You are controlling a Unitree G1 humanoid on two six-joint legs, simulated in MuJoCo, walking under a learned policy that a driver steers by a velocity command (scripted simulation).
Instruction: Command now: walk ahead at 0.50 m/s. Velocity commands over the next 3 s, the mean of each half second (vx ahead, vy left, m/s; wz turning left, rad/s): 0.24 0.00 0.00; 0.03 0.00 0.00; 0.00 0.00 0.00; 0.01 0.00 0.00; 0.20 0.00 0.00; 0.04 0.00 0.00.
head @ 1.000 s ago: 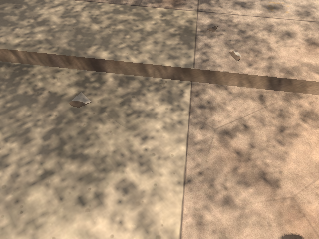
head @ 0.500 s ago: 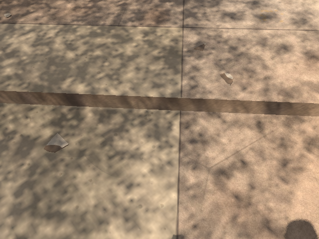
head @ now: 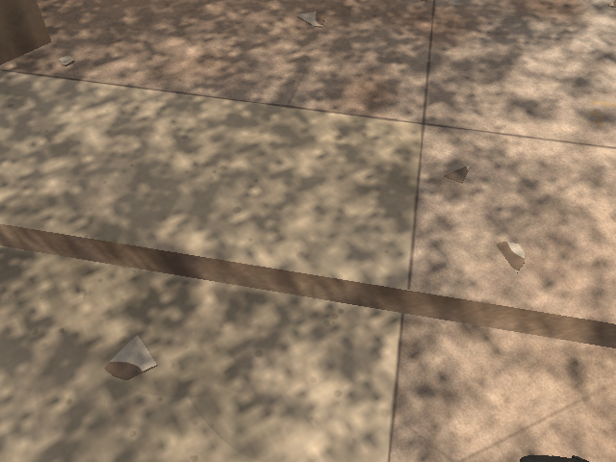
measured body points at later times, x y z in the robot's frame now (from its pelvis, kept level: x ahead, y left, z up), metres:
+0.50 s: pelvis +0.18 +0.02 +0.01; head +0.19 +0.01 +0.46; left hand +0.25 +0.26 -0.13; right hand +0.20 -0.22 -0.15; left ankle +0.14 +0.11 -0.73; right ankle +0.23 -0.08 -0.73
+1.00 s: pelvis +0.19 +0.00 +0.01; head +0.20 +0.00 +0.46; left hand +0.29 +0.26 -0.13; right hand +0.22 -0.25 -0.14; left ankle +0.14 +0.11 -0.73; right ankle +0.23 -0.08 -0.73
